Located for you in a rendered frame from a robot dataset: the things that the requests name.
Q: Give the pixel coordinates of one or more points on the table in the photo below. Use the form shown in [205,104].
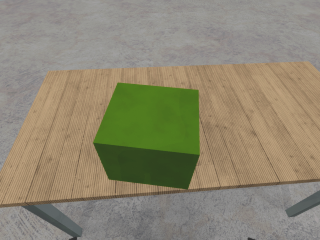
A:
[259,125]

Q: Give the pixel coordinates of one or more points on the carton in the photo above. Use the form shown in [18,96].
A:
[150,135]

